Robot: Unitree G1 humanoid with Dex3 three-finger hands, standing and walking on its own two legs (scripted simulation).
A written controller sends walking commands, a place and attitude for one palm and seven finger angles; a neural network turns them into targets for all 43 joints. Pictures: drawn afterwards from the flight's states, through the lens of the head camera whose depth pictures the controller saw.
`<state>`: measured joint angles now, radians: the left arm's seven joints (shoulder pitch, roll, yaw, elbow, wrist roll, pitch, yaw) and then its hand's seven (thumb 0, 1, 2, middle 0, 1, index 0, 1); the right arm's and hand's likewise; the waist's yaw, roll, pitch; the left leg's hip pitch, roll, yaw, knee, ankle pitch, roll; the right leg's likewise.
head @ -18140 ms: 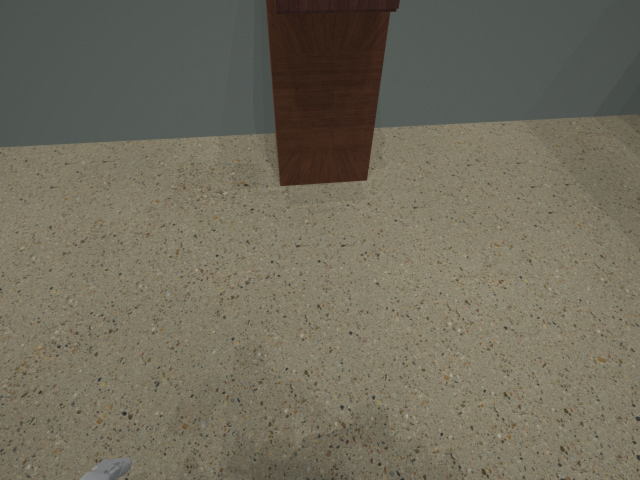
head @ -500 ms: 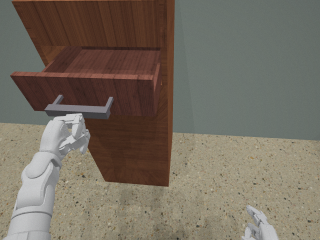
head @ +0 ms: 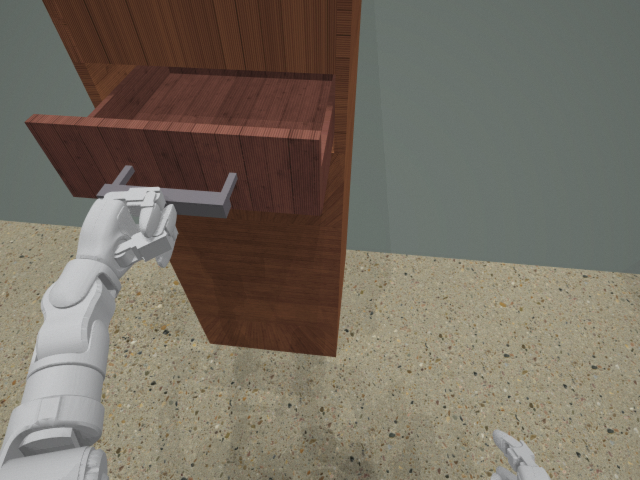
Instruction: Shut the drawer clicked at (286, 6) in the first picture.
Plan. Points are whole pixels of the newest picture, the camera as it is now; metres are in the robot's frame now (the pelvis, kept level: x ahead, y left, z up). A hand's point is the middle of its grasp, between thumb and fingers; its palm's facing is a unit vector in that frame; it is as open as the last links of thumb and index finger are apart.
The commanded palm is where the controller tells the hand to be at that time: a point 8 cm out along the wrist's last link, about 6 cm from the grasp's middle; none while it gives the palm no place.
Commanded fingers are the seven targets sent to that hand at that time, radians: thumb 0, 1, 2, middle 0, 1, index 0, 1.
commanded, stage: push the drawer shut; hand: left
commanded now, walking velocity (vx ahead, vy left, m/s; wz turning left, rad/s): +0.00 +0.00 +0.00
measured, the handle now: (171, 188) +0.44 +0.23 +0.14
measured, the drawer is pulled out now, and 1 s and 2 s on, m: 0.16 0.03 0.00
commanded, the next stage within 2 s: pull the fist back off the drawer in 1.56 s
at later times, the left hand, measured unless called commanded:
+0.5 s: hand (187, 203) +0.42 +0.20 +0.13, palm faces -0.05 -1.00 -0.04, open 2.9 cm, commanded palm +0.43 +0.24 +0.13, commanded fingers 0.00 0.90 0.90 -1.40 -1.60 -1.40 -1.60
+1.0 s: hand (207, 164) +0.50 +0.19 +0.13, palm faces -0.06 -1.00 -0.02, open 2.9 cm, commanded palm +0.49 +0.24 +0.13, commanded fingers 0.00 0.90 0.90 -1.40 -1.60 -1.40 -1.60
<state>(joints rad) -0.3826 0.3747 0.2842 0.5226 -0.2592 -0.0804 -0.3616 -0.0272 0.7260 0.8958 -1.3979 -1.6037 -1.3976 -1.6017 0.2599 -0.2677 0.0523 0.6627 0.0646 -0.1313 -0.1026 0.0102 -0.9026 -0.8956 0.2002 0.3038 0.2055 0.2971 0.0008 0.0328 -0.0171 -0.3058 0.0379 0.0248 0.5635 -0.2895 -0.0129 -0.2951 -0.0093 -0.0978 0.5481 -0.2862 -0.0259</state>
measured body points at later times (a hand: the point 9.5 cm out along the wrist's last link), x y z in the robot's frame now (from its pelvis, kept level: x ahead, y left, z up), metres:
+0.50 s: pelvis -0.03 +0.02 -0.01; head +0.01 +0.01 +0.44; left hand +0.41 +0.25 +0.14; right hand +0.07 -0.23 -0.12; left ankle +0.00 +0.13 -0.73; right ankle +0.00 -0.10 -0.73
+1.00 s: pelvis +0.00 +0.01 -0.01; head +0.08 +0.01 +0.43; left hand +0.49 +0.25 +0.14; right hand +0.00 -0.27 -0.13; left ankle +0.00 +0.13 -0.73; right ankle +0.00 -0.10 -0.73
